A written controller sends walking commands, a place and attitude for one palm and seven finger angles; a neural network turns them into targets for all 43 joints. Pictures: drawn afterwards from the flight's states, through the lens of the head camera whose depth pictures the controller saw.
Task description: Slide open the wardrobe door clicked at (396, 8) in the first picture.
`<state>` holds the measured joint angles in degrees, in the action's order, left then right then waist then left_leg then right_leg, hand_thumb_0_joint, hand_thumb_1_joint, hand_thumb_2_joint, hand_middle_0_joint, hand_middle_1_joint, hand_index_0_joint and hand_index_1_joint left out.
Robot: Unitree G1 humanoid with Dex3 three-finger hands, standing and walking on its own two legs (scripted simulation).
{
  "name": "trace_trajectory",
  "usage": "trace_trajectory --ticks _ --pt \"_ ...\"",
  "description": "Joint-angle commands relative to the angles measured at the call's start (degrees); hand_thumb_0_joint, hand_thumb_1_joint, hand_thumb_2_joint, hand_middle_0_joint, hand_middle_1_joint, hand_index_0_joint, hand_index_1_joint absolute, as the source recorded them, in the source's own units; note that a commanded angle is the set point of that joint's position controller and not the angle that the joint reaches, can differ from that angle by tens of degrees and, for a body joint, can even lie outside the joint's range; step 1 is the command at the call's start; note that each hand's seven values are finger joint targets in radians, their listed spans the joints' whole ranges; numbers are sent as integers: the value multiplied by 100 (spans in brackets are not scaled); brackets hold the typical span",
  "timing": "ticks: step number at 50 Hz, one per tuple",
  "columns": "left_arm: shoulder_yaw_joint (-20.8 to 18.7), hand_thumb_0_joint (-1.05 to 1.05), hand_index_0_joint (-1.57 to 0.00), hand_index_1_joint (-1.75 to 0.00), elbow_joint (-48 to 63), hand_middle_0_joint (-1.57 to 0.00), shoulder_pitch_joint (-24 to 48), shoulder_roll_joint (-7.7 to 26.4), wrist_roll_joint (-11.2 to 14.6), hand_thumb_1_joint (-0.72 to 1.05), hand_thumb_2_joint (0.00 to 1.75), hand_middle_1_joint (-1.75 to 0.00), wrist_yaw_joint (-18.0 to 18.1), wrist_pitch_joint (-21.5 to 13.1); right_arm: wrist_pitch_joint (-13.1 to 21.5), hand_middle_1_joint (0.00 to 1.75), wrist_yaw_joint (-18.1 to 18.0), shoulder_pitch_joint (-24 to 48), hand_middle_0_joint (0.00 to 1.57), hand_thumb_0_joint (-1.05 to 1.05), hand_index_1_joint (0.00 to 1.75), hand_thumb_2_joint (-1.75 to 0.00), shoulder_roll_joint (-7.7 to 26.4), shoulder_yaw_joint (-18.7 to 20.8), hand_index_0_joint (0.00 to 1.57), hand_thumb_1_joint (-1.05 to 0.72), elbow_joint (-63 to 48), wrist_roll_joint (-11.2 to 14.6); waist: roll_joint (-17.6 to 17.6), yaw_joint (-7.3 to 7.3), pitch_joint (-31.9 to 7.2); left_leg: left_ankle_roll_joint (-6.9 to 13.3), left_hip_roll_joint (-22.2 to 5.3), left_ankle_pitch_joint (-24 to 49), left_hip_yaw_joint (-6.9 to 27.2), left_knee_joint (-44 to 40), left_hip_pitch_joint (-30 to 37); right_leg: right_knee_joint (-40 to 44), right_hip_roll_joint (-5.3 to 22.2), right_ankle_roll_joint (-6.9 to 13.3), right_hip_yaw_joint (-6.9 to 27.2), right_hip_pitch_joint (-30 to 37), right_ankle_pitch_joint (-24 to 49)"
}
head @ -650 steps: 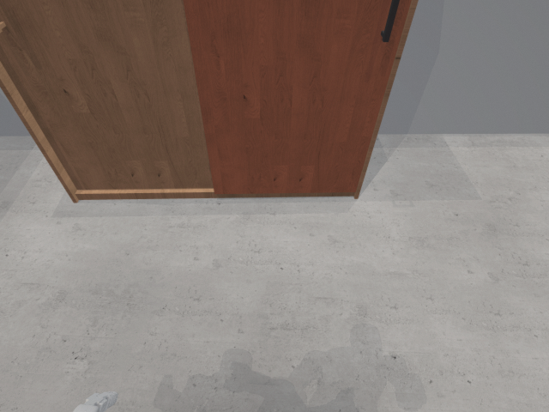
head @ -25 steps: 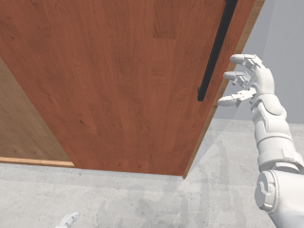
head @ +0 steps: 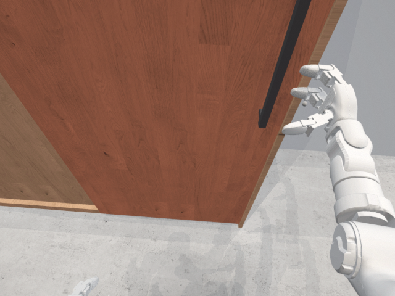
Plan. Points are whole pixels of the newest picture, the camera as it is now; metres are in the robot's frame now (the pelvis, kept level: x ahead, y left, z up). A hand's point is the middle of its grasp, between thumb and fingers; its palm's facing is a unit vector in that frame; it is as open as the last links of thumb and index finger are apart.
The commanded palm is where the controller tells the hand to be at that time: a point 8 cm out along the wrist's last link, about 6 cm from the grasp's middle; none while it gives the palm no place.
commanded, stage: feel for the door with the fingertips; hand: right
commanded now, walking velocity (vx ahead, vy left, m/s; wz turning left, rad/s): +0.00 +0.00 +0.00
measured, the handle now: (277, 68) +0.53 -0.09 +0.20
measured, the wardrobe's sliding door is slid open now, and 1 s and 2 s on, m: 0.00 0.00 0.00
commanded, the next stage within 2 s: slide the fingers in behind the handle in 0.76 s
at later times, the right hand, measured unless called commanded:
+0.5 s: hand (287, 100) +0.47 -0.11 +0.17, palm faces -0.05 +1.00 -0.01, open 14.0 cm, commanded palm +0.45 -0.17 +0.16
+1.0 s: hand (286, 95) +0.49 -0.11 +0.17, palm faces -0.06 +1.00 -0.02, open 13.7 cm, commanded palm +0.46 -0.16 +0.16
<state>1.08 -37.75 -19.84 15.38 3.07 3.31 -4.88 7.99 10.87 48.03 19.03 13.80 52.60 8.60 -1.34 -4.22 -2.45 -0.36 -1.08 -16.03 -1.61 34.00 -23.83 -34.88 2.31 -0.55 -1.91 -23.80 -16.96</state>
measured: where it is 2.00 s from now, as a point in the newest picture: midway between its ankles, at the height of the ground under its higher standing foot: outside the picture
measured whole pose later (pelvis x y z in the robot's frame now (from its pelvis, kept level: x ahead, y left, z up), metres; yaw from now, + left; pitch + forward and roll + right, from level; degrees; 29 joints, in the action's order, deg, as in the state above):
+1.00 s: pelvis +0.00 +0.00 +0.00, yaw -1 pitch +8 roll +0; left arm 0.7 -40.0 -22.3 15.2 2.0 2.1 -4.1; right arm 9.9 6.7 56.5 17.6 12.6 62.4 6.4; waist -1.5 -5.7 -3.0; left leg -0.1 -1.1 -16.6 -2.3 35.6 -27.0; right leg -36.5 2.3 -0.8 -1.1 -27.2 -17.3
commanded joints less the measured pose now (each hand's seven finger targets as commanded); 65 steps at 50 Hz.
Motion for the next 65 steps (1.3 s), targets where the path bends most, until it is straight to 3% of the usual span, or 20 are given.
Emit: trace_trajectory --ticks 1,4,5,8,10,14,17,23,26,30,34,39,42,45,47,50,52,55,59,65 --pt "-291 0 -20 -30 526 -20 -180 796 -5 90 90 -30 -3 -227 224 120 78 2675 30 0 120 -30 703 -73 30 50 -1020 163 195 -63 -1905 130 215 1708 -81 -321 561 312 -184 199 98 1003 1302" --pt "-288 0 -20 -30 574 -20 -143 769 -19 90 90 -30 -52 -186 67 120 -59 2668 30 0 120 -30 593 -94 30 50 -1170 139 125 -22 -1841 137 210 1694 -107 -299 523 325 -195 191 99 970 1333" --pt "-305 0 -20 -30 578 -20 -168 771 -38 90 90 -30 -59 -177 73 120 -129 2647 30 0 120 -30 636 -27 30 50 -1251 148 356 -18 -1908 129 209 1751 -111 -310 645 291 -197 216 98 963 1403" --pt "-296 0 -20 -30 644 -20 -93 727 -56 90 90 -30 -78 -156 141 120 -314 2600 30 0 120 -30 887 237 30 50 -1652 93 210 117 -2097 135 207 1962 -63 -246 844 291 -202 205 40 974 1543" --pt "-294 0 -20 -30 693 -20 -69 681 -81 90 90 -30 -105 -169 242 120 -427 2584 30 0 120 -30 631 27 30 50 -1966 42 303 106 -2147 139 208 2057 -88 -211 931 269 -199 212 61 1023 1704" --pt "-308 0 -20 -30 620 -20 -42 651 -72 90 90 -30 -111 -167 250 120 -567 2775 30 0 120 -30 583 -68 30 50 -2082 -95 -23 52 -2084 140 225 1937 -73 -234 717 274 -188 183 72 1184 1601" --pt "-283 0 -20 -30 581 -20 -19 665 -61 90 90 -30 -61 -108 110 120 -585 2831 30 0 120 -30 658 -20 30 50 -1718 -104 291 -16 -1869 119 220 1864 -59 -306 781 329 -208 214 50 974 1383" --pt "-265 0 -20 -30 483 -20 -115 693 -70 90 90 -30 3 -71 45 120 -532 3174 30 0 120 -30 778 71 30 50 -1086 -77 421 -106 -1814 96 197 1729 -23 -384 708 326 -228 232 38 859 1166" --pt "-264 0 -20 -30 489 -20 -159 680 -69 90 90 -30 -16 -98 193 120 -450 3356 30 0 120 -30 521 -170 30 50 -939 -101 201 -152 -1888 120 190 1720 -25 -333 611 295 -235 215 48 920 1209" --pt "-276 0 -20 -30 407 -20 -338 728 -113 90 90 -30 -29 -115 364 120 -392 3439 30 0 120 -30 703 -11 30 50 -647 -69 377 -181 -2044 116 198 1820 -34 -286 667 227 -245 223 74 877 1295" --pt "-306 0 -20 -30 418 -20 -357 720 -104 90 90 -30 -63 -114 478 120 -383 3575 30 0 120 -30 748 -17 30 50 -798 -132 8 -138 -2270 124 198 1943 -9 -210 640 195 -241 196 50 956 1417" --pt "-324 0 -20 -30 325 -20 -461 754 -103 90 90 -30 -83 -99 467 120 -431 3855 30 0 120 -30 590 -181 30 50 -523 -132 224 -317 -1916 92 225 1641 -21 -297 384 201 -231 214 89 782 1104" --pt "-339 0 -20 -30 294 -20 -526 799 -108 90 90 -30 -60 -91 493 120 -455 3909 30 0 120 -30 974 116 30 50 -415 -153 244 -256 -2055 104 216 1569 0 -286 480 209 -234 223 104 724 1051" --pt "-314 0 -20 -30 253 -20 -581 767 -126 90 90 -30 -67 -134 510 120 -433 4167 30 0 120 -30 603 -216 30 50 -279 -167 125 -399 -1813 97 210 1317 -30 -334 251 218 -249 223 121 683 858" --pt "-326 0 -20 -30 256 -20 -588 801 -120 90 90 -30 -72 -132 543 120 -429 3870 30 0 120 -30 870 23 30 50 -171 -184 180 -289 -2037 106 216 1342 -16 -288 295 206 -228 209 127 717 906" --pt "-327 0 -20 -30 288 -20 -610 776 -142 90 90 -30 -98 -167 611 120 -403 3904 30 0 120 -30 629 -139 30 50 -282 -149 148 -312 -2105 122 221 1376 -57 -254 296 178 -225 206 147 803 995" --pt "-323 0 -20 -30 329 -20 -573 810 -127 90 90 -30 -108 -161 625 120 -385 3612 30 0 120 -30 951 155 30 50 -242 -114 217 -178 -2146 123 224 1376 -27 -252 438 204 -229 204 113 664 901" --pt "-309 0 -20 -30 356 -20 -574 815 -131 90 90 -30 -84 -140 642 120 -373 3729 30 0 120 -30 1027 146 30 50 -307 -129 307 -225 -2029 113 213 1321 -26 -267 514 229 -231 226 109 531 811" --pt "-321 0 -20 -30 448 -20 -458 765 -101 90 90 -30 -100 -169 696 120 -382 3580 30 0 120 -30 816 24 30 50 -677 -116 51 -169 -2114 126 240 1364 -35 -239 395 214 -205 198 88 767 914" --pt "-331 0 -20 -30 458 -20 -428 771 -105 90 90 -30 -102 -160 580 120 -488 3389 30 0 120 -30 699 -23 30 50 -902 -88 151 -136 -2134 137 249 1519 -81 -210 501 211 -196 190 110 832 1142"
